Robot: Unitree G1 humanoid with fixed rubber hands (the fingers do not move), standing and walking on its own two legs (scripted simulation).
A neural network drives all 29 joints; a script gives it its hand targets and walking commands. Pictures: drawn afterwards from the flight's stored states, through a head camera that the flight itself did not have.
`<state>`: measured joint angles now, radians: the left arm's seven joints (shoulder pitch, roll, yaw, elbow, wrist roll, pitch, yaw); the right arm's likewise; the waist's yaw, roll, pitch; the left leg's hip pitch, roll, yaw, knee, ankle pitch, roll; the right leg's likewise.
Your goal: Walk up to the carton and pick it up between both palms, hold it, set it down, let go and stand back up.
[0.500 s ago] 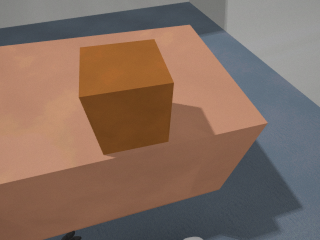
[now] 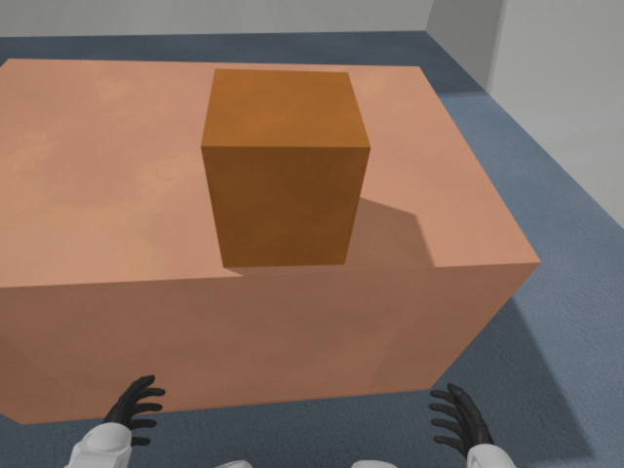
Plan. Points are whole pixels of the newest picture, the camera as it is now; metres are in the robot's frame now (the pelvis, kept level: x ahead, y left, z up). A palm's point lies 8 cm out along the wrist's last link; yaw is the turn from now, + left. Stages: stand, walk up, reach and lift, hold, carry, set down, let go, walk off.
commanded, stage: reach and lift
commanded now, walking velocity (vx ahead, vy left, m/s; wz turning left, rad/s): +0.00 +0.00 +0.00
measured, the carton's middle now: (283, 172) +0.54 +0.04 +0.06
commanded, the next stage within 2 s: none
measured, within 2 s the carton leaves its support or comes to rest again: neither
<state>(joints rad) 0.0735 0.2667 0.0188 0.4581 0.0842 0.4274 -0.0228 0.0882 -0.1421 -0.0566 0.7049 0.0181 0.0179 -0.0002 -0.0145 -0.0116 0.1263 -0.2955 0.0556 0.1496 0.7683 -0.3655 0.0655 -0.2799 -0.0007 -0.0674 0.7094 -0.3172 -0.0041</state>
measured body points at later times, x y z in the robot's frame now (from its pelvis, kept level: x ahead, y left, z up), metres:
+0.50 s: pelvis +0.00 -0.01 +0.01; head -0.02 +0.00 +0.46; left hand +0.23 +0.24 -0.04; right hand +0.20 -0.21 -0.05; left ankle +0.04 +0.07 -0.71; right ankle +0.05 -0.12 -0.71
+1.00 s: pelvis +0.07 +0.00 +0.03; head +0.06 +0.02 +0.48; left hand +0.27 +0.25 -0.01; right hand +0.29 -0.18 -0.01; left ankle +0.04 +0.07 -0.71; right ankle +0.05 -0.12 -0.71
